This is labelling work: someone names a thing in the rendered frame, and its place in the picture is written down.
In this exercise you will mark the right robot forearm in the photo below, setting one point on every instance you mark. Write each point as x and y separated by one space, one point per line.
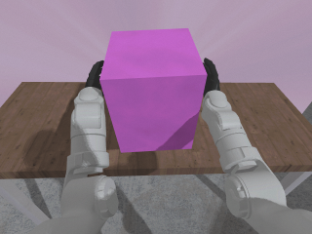
237 155

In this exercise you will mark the left robot hand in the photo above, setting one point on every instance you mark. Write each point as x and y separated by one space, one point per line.
93 79

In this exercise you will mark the right robot upper arm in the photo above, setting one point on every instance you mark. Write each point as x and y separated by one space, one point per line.
259 199

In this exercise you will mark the carton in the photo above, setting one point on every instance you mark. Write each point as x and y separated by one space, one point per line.
153 83

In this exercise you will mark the right robot hand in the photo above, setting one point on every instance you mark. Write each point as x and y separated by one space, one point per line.
212 81

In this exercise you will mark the left robot upper arm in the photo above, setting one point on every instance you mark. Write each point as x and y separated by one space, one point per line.
86 204

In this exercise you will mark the left robot forearm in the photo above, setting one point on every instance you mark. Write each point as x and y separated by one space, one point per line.
88 154

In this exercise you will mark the table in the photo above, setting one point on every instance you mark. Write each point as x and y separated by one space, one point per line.
35 139

